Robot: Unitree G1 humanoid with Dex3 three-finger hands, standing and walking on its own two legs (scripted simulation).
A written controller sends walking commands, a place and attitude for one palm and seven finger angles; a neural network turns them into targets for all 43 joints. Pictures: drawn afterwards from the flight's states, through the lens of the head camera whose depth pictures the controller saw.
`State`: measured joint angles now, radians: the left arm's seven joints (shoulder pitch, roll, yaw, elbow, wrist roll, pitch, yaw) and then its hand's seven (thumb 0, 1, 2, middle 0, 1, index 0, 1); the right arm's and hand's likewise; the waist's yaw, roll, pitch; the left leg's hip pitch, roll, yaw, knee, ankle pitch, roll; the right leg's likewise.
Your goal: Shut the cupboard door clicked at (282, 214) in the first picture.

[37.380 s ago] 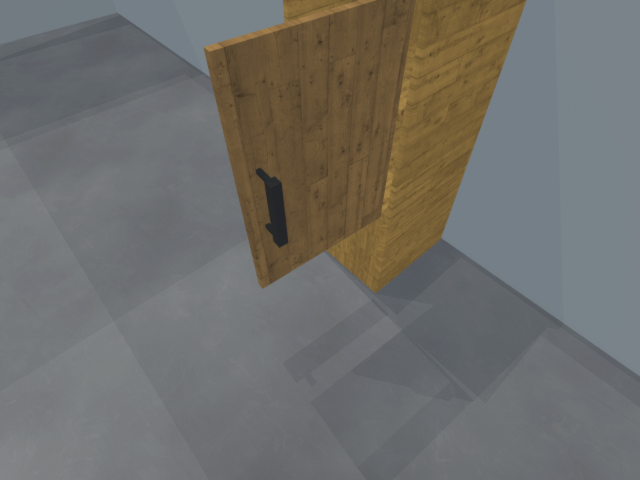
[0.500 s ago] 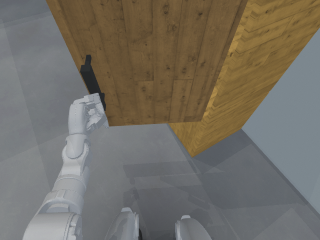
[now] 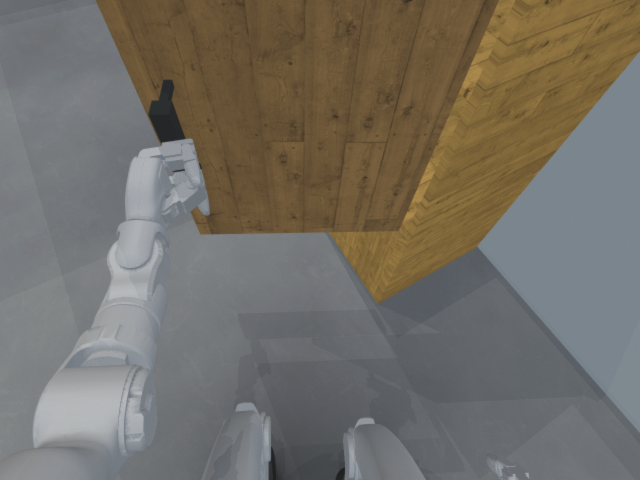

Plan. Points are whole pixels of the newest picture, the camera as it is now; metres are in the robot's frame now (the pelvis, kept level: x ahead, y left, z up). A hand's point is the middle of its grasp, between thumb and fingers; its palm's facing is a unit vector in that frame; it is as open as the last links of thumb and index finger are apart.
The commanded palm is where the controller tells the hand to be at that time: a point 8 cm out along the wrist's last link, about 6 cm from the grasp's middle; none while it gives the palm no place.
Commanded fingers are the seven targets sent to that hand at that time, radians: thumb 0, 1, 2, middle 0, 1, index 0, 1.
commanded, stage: push the door shut along its arc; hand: left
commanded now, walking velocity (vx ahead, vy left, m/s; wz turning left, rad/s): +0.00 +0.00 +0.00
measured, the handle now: (182, 145) +0.54 +0.18 +0.05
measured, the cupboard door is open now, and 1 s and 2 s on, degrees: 62 48 44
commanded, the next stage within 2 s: pull the fist back off the door in 1.06 s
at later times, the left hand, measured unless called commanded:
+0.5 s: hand (207, 159) +0.51 +0.14 +0.05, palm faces -0.14 -0.99 -0.02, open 3.1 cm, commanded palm +0.51 +0.16 +0.05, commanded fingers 0.00 0.90 0.90 -1.30 -1.50 -1.30 -1.50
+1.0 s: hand (245, 125) +0.57 +0.09 +0.06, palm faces -0.29 -0.96 -0.02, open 3.1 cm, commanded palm +0.58 +0.11 +0.05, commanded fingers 0.00 0.90 0.90 -1.30 -1.50 -1.30 -1.50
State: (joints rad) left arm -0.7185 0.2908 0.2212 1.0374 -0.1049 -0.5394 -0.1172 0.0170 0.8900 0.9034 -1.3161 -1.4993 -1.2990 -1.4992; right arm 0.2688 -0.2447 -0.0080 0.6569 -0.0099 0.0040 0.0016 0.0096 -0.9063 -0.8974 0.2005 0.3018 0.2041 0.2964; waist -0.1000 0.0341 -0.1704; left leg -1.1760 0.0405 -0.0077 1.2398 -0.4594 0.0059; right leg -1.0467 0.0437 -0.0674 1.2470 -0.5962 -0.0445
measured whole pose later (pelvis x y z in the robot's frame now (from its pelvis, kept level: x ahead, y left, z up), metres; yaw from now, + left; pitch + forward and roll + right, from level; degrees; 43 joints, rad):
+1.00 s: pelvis -0.02 +0.02 -0.04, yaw -3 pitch +31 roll -7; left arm -1.30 0.52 0.22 1.35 0.00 -0.32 -0.25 0.01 0.90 0.90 -1.30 -1.50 -1.30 -1.50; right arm 0.38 -0.26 0.04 0.69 -0.03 -0.04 0.03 0.01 -0.90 -0.90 0.20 0.30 0.21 0.30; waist -0.28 0.07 -0.15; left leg -1.47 0.05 -0.04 1.40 -0.47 0.04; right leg -1.31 0.06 -0.10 1.35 -0.59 -0.02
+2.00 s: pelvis +0.02 +0.00 +0.00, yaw +0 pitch +26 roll -2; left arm -0.75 0.17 0.20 1.02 0.00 -0.55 0.13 0.01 0.90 0.90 -1.30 -1.50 -1.30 -1.50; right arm 0.32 -0.24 -0.04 0.64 -0.06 0.05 0.09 0.01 -0.91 -0.90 0.20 0.30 0.20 0.30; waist -0.14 0.05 -0.18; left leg -1.19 0.04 0.00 1.22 -0.48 0.00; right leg -1.06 0.05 -0.05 1.22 -0.61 -0.05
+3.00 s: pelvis +0.04 +0.02 +0.11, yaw +1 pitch +1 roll -1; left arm 0.15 0.29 0.09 -0.02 -0.07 -0.06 0.08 0.01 0.89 0.90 -0.93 -1.09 -0.93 -1.09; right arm 0.17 -0.21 0.05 0.53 0.05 0.04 -0.08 0.01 -0.91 -0.90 0.20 0.30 0.20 0.30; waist 0.04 0.06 -0.05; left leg -0.32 -0.01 0.03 0.57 -0.27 0.03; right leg -0.19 0.01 -0.02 0.54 -0.36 -0.01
